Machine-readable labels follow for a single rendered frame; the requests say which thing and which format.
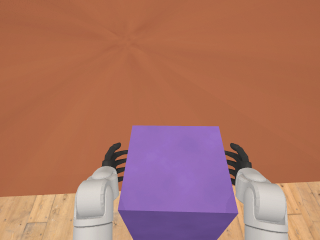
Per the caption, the right robot forearm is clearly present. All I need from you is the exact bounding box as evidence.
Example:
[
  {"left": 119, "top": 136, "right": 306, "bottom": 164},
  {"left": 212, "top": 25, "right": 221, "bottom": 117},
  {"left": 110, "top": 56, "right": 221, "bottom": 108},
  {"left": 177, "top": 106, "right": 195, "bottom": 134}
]
[{"left": 235, "top": 167, "right": 289, "bottom": 240}]

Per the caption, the carton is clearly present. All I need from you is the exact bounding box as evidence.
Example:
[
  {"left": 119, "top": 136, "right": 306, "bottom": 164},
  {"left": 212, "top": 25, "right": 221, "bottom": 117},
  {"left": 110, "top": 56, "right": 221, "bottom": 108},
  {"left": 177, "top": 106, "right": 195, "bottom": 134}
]
[{"left": 118, "top": 125, "right": 239, "bottom": 240}]

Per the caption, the robot right hand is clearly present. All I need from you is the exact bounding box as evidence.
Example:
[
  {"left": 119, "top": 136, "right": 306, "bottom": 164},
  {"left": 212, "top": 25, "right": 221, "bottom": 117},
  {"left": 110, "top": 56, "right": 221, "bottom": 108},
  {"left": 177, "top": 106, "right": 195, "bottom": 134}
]
[{"left": 224, "top": 143, "right": 252, "bottom": 186}]

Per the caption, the robot left hand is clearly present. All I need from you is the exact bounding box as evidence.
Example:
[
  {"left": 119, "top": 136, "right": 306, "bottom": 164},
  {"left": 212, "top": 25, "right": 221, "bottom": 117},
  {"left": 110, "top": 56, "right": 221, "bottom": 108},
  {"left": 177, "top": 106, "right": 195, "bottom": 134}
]
[{"left": 101, "top": 142, "right": 128, "bottom": 182}]

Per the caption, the left robot forearm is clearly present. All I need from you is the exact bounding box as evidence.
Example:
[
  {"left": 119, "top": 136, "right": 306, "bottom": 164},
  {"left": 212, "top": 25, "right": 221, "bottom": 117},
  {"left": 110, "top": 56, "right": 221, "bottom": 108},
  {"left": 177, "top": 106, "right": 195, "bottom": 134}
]
[{"left": 72, "top": 166, "right": 119, "bottom": 240}]

